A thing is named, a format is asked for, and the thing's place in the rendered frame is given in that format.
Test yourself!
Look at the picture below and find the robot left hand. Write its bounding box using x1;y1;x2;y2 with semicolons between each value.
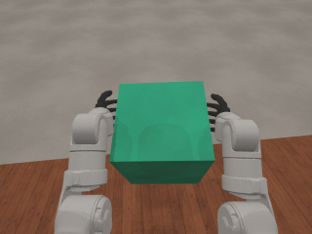
95;90;118;127

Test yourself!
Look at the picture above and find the robot right forearm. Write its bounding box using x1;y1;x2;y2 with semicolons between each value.
214;111;279;234

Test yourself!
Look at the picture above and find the robot left upper arm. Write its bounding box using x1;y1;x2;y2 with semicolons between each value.
54;194;112;234

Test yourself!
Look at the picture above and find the robot left forearm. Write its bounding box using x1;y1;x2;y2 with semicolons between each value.
54;107;114;232

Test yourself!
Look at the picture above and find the carton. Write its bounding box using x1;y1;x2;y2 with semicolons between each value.
109;81;215;184

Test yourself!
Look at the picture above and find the robot right hand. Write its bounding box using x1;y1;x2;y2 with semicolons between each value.
207;94;230;132

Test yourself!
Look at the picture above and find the robot right upper arm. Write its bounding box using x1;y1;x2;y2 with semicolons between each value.
217;201;278;234

